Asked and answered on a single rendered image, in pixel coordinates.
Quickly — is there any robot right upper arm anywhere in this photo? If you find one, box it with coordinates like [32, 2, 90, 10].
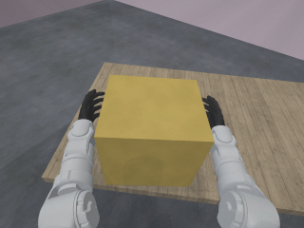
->
[217, 190, 280, 228]

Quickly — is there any left robot forearm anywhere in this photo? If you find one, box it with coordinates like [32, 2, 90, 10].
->
[38, 119, 96, 228]

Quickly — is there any robot left upper arm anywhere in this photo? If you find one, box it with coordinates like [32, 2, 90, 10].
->
[39, 189, 100, 228]

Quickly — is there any carton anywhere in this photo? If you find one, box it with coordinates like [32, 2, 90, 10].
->
[94, 74, 215, 187]

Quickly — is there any right robot forearm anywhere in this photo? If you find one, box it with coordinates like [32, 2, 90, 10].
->
[210, 125, 280, 221]

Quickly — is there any table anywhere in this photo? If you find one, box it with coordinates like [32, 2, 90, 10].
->
[42, 62, 304, 217]

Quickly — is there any right robot hand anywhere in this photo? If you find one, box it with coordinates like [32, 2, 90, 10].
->
[201, 95, 225, 129]

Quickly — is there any left robot hand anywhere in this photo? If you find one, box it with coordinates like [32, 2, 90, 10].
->
[78, 89, 105, 123]

